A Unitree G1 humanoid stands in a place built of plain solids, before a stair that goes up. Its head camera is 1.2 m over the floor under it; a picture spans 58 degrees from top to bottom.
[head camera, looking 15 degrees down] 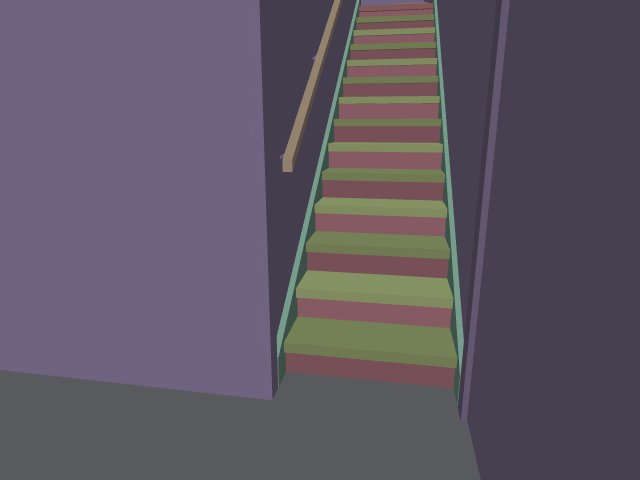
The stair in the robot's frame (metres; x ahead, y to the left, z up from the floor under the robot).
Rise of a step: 0.18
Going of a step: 0.27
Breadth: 0.81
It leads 10 degrees to the right of straight ahead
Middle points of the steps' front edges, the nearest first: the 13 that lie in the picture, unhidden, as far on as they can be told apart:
1.83 -0.22 0.18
2.09 -0.27 0.35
2.36 -0.32 0.53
2.62 -0.36 0.71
2.89 -0.41 0.88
3.15 -0.46 1.06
3.42 -0.51 1.24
3.69 -0.55 1.42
3.95 -0.60 1.59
4.22 -0.65 1.77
4.48 -0.69 1.95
4.75 -0.74 2.12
5.02 -0.79 2.30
